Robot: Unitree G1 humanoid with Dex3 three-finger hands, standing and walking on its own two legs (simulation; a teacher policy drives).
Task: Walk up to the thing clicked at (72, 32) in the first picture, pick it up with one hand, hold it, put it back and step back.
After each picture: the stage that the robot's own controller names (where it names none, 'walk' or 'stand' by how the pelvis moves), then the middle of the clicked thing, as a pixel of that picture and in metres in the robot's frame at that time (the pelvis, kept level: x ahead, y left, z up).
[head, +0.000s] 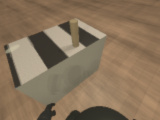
stand; (74, 34) +0.68 +0.21 +0.09
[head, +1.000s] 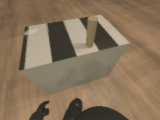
walk; (90, 33) +0.63 +0.11 +0.10
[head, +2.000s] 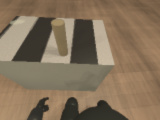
walk; (61, 40) +0.46 +0.26 +0.13
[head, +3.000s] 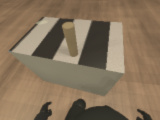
stand; (71, 42) +0.48 +0.21 +0.12
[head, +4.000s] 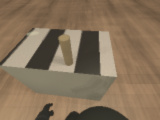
stand; (67, 52) +0.45 +0.22 +0.09
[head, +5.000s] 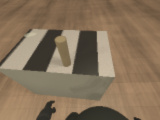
stand; (64, 53) +0.43 +0.23 +0.08
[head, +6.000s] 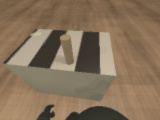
stand; (68, 51) +0.47 +0.22 +0.08
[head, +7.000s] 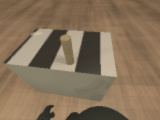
stand; (68, 51) +0.46 +0.22 +0.08
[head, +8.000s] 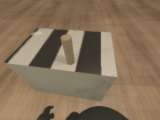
rise first; (68, 51) +0.46 +0.21 +0.08
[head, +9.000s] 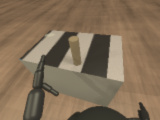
rise first; (75, 52) +0.47 +0.20 +0.09
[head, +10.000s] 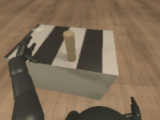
go down; (70, 48) +0.49 +0.18 +0.09
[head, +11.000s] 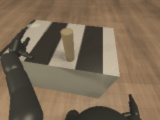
go down; (68, 47) +0.47 +0.18 +0.10
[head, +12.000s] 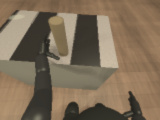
close in; (60, 40) +0.47 +0.19 +0.14
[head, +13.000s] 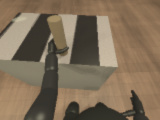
close; (59, 39) +0.49 +0.20 +0.15
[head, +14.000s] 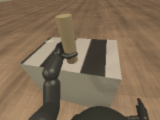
lift; (68, 42) +0.33 +0.16 +0.31
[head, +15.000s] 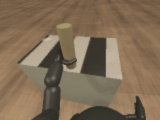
hold; (68, 49) +0.33 +0.16 +0.26
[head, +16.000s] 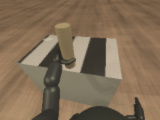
hold; (67, 48) +0.33 +0.17 +0.26
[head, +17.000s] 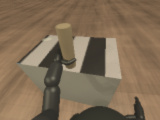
hold; (67, 49) +0.33 +0.17 +0.26
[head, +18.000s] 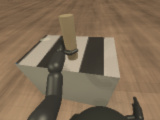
crouch; (70, 40) +0.39 +0.16 +0.28
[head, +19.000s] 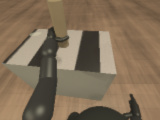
lower; (60, 27) +0.47 +0.20 +0.29
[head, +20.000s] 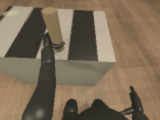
lower; (55, 33) +0.51 +0.21 +0.15
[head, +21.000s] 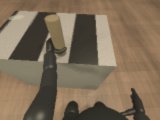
lower; (58, 39) +0.48 +0.20 +0.15
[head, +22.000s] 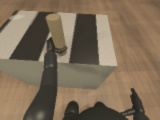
lower; (58, 38) +0.49 +0.20 +0.15
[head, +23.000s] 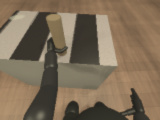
lower; (58, 38) +0.49 +0.20 +0.15
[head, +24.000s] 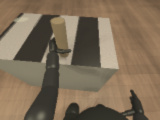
open; (61, 40) +0.48 +0.20 +0.14
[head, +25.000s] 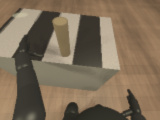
sink last; (63, 40) +0.47 +0.19 +0.14
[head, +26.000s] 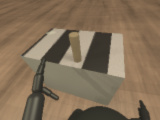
sink last; (76, 49) +0.49 +0.20 +0.11
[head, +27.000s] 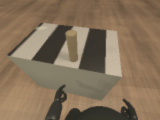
stand; (72, 48) +0.47 +0.19 +0.10
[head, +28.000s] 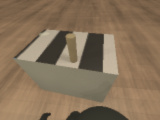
stand; (72, 49) +0.51 +0.20 +0.09
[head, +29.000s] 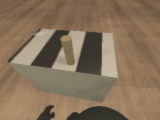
stand; (68, 52) +0.46 +0.22 +0.08
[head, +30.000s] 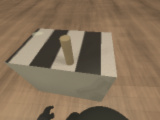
stand; (67, 52) +0.46 +0.22 +0.08
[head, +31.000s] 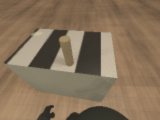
stand; (67, 52) +0.45 +0.22 +0.08
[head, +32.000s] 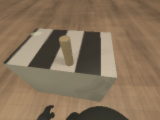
stand; (67, 52) +0.45 +0.22 +0.08
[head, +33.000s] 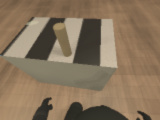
walk; (64, 42) +0.48 +0.24 +0.10
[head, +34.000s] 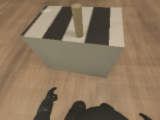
walk; (78, 23) +0.68 +0.18 +0.11
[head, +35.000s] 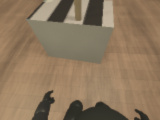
walk; (77, 7) +0.95 +0.23 +0.11
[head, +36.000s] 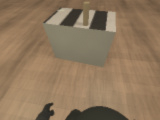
stand; (86, 14) +1.08 +0.18 +0.10
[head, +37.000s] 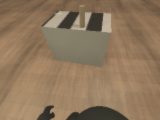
stand; (82, 17) +1.09 +0.21 +0.08
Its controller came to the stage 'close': yes
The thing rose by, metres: 0.21
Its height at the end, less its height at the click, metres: +0.00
